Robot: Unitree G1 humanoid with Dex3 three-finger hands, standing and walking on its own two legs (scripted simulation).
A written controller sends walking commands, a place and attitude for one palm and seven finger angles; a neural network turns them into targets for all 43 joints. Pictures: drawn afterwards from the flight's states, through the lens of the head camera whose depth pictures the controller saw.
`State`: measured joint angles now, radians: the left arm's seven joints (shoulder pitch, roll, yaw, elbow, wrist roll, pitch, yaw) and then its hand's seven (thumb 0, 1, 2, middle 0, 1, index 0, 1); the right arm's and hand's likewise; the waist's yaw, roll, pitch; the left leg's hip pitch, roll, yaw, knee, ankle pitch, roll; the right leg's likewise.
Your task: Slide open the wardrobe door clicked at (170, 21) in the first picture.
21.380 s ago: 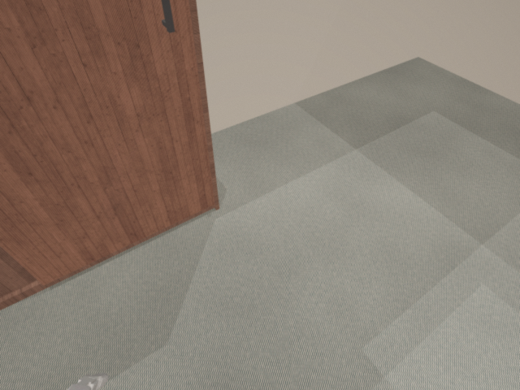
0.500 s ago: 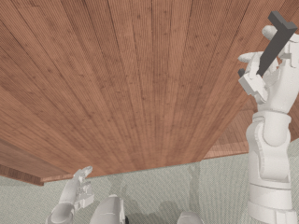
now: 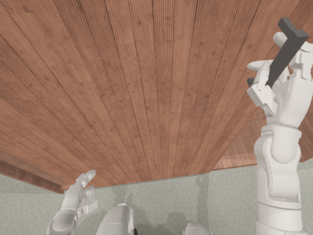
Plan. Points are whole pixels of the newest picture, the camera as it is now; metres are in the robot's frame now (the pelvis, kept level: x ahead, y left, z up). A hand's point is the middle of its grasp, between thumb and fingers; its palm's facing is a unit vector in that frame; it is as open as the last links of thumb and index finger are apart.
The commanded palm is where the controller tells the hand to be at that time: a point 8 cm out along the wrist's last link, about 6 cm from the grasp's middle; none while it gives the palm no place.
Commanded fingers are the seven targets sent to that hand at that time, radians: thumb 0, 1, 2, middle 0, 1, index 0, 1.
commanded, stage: step sideways, sliding the door along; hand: right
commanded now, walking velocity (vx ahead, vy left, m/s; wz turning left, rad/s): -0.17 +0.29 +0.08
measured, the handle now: (269, 65) +0.38 -0.24 +0.20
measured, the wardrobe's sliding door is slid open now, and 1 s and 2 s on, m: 0.60 0.60 0.60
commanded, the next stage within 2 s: stop walking and hold the door there in 0.48 s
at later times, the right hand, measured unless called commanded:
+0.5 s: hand (250, 82) +0.35 -0.19 +0.19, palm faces +0.54 +0.84 -0.01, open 6.8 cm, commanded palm +0.31 -0.16 +0.17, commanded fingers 0.00 -0.90 -0.90 0.45 1.40 0.45 1.40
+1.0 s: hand (256, 84) +0.35 -0.20 +0.19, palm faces +0.64 +0.71 -0.29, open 6.7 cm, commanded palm +0.30 -0.22 +0.15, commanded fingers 0.00 -0.90 -0.90 0.45 1.40 0.45 1.40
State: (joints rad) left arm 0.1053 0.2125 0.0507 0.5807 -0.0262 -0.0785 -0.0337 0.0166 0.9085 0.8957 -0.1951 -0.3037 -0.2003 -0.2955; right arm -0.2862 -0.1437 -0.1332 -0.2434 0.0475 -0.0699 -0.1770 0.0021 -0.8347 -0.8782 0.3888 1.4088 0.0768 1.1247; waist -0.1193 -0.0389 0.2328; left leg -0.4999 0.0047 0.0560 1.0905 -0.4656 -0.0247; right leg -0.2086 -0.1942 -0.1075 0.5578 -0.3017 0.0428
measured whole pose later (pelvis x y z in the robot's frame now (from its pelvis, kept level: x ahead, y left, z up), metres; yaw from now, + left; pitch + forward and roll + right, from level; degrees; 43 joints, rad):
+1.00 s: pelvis -0.02 +0.15 -0.01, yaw +9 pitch -3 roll +1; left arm 0.14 0.33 0.02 0.69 -0.06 -0.07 0.05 0.01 0.90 0.89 -0.20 -0.30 -0.21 -0.30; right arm -0.27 -0.62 -0.63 0.48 0.06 -0.10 -0.14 -0.09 -0.69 -0.81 0.45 1.41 0.17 1.27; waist 0.00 -0.08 0.09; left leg -0.31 0.03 0.07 0.58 -0.22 0.00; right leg -0.41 -0.07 -0.02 1.01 -0.53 0.02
